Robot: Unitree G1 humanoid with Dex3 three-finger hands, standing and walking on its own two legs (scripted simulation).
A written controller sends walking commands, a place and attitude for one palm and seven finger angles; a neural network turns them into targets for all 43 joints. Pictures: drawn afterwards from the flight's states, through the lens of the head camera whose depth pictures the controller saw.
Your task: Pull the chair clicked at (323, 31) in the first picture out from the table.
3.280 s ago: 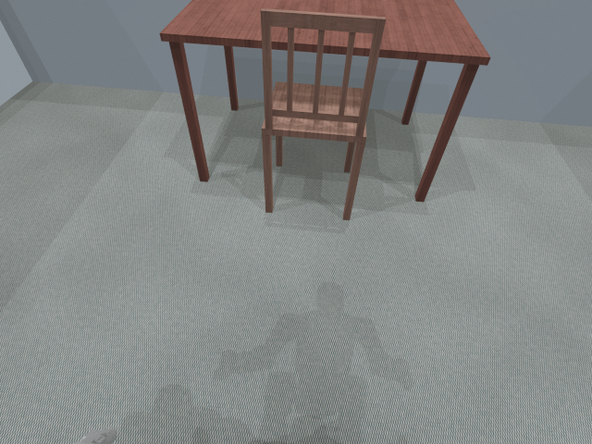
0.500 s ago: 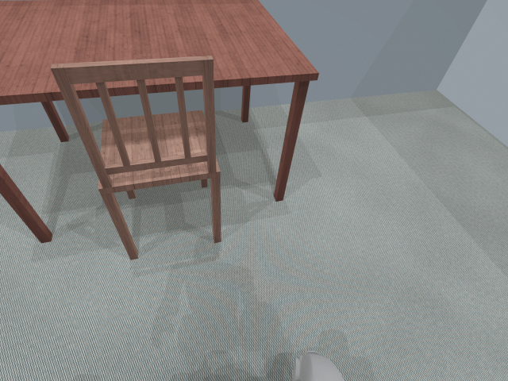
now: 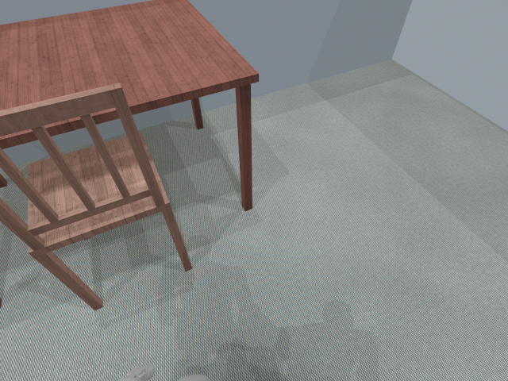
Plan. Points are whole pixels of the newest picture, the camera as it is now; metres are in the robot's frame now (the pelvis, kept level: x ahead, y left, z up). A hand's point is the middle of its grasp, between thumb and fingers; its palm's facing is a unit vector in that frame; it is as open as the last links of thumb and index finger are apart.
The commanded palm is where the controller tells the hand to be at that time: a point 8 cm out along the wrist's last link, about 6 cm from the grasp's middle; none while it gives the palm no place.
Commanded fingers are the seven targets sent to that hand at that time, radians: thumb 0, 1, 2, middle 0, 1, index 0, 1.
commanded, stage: turn to face it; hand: left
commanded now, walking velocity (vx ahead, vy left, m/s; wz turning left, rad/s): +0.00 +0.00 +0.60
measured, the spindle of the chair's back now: (67, 171) +0.59 +0.46 -0.07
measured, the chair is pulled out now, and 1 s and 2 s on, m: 0.00 0.00 0.00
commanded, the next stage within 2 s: take the last steps up to it in 0.76 s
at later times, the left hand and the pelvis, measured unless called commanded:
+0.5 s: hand out of the picture +0.01 +0.28 -0.17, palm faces +0.29 -0.92 -0.25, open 7.4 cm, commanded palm none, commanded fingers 0.00 0.90 0.90 -0.20 -0.30 -0.20 -0.30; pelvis +0.01 +0.05 +0.01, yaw +14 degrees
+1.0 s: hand out of the picture +0.00 +0.19 -0.14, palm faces +0.45 -0.86 -0.25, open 7.3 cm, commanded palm none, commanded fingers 0.00 0.90 0.90 -0.20 -0.30 -0.20 -0.30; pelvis +0.02 -0.01 +0.01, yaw +25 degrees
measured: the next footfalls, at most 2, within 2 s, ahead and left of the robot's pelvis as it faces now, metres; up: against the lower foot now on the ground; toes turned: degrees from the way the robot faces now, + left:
left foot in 0.22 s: +0.04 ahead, +0.14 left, +0.00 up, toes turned +16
right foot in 0.74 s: +0.08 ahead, -0.09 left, +0.00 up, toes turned +17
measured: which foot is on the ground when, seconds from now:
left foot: up 0.00-0.20, down 0.22-0.74, up 0.76-1.00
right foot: down 0.00-0.22, up 0.24-0.72, down 0.74-1.00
